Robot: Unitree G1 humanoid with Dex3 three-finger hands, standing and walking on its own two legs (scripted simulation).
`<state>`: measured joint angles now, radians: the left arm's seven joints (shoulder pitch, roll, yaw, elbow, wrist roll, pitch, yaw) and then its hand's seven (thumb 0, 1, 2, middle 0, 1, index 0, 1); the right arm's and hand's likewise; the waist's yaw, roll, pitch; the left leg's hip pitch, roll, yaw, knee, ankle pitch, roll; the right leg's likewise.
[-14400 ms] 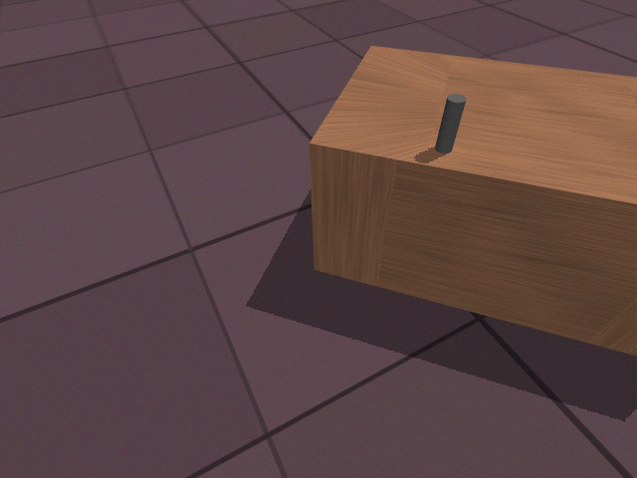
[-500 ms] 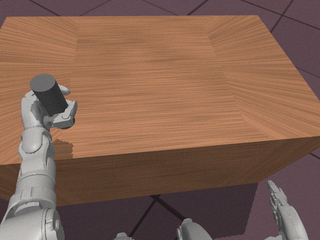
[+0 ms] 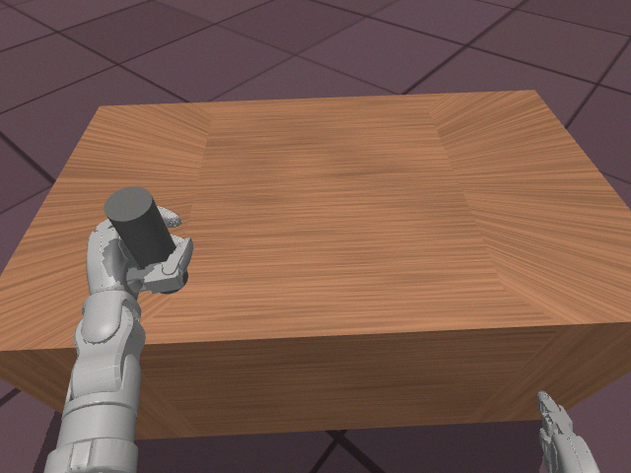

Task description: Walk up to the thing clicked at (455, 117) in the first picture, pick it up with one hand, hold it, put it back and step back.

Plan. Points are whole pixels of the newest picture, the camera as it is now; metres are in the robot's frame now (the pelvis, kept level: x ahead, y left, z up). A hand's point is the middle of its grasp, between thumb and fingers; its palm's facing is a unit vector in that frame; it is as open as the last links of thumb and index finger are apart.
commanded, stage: lift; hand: left
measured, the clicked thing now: (152, 246) +0.38 +0.20 +0.11
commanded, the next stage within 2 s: hold in 0.58 s
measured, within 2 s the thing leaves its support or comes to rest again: neither
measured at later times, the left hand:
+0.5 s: hand (154, 260) +0.35 +0.18 +0.14, palm faces +0.18 -0.98 +0.00, open 6.3 cm
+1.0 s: hand (145, 256) +0.33 +0.18 +0.16, palm faces +0.18 -0.98 +0.00, open 6.3 cm
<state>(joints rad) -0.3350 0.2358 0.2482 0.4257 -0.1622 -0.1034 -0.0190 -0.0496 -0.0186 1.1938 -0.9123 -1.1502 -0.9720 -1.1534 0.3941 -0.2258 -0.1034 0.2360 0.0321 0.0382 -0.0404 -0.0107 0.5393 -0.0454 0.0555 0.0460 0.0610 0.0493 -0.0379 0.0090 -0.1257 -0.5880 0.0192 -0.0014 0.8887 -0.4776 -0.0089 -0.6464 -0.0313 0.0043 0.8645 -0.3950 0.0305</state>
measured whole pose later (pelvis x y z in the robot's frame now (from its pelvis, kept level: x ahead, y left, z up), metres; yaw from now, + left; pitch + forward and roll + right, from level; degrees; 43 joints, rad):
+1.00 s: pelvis +0.00 +0.00 +0.02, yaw +1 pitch +2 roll -1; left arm -0.15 0.19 0.19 0.05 -0.17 0.14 0.02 -0.05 -0.02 1.19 -0.91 -1.15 -0.97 -1.15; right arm 0.30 -0.21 -0.09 0.52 0.04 -0.11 -0.07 -0.01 0.52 -0.05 0.05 0.05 0.06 0.05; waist -0.01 0.03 -0.07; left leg -0.34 0.01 -0.01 0.70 -0.40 -0.01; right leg -0.39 -0.04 -0.01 0.67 -0.32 0.03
